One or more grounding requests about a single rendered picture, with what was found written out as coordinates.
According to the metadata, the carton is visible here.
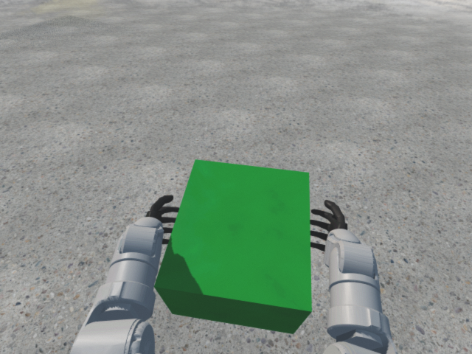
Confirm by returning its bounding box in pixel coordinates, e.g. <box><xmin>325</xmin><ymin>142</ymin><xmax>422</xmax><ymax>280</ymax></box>
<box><xmin>154</xmin><ymin>159</ymin><xmax>312</xmax><ymax>334</ymax></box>

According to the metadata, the robot right hand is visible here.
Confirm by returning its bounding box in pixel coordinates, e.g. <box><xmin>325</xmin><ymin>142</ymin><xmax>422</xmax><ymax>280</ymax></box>
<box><xmin>310</xmin><ymin>200</ymin><xmax>347</xmax><ymax>251</ymax></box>

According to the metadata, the robot left forearm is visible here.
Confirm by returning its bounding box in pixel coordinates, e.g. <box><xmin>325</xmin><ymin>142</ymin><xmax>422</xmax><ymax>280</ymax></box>
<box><xmin>70</xmin><ymin>217</ymin><xmax>164</xmax><ymax>354</ymax></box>

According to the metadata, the left robot upper arm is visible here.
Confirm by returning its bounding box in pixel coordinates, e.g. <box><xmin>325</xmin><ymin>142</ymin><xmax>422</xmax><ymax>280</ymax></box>
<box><xmin>72</xmin><ymin>319</ymin><xmax>155</xmax><ymax>354</ymax></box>

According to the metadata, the robot right forearm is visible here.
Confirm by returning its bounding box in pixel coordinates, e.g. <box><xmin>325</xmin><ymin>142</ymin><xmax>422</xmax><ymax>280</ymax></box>
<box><xmin>323</xmin><ymin>229</ymin><xmax>398</xmax><ymax>354</ymax></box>

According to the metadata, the robot left hand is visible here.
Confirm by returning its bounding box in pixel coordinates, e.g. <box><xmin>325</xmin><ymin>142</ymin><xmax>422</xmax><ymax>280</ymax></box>
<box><xmin>145</xmin><ymin>195</ymin><xmax>179</xmax><ymax>244</ymax></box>

